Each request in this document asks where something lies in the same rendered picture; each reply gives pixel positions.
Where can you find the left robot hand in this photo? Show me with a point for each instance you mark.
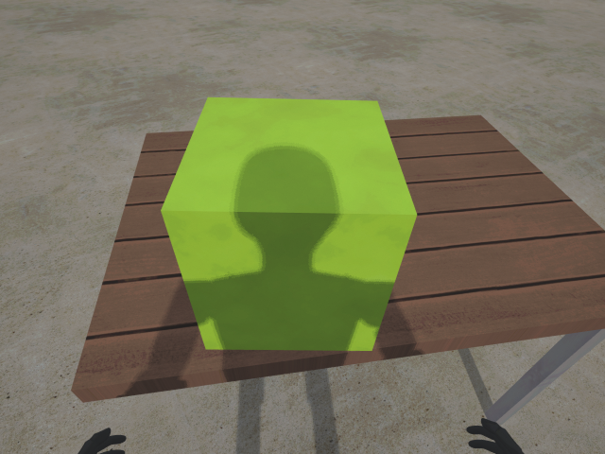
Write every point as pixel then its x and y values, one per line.
pixel 101 440

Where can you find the table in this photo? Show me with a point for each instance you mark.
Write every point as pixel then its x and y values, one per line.
pixel 498 253

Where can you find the carton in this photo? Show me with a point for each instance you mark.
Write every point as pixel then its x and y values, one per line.
pixel 289 219

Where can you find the right robot hand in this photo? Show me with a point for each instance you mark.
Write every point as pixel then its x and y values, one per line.
pixel 503 443

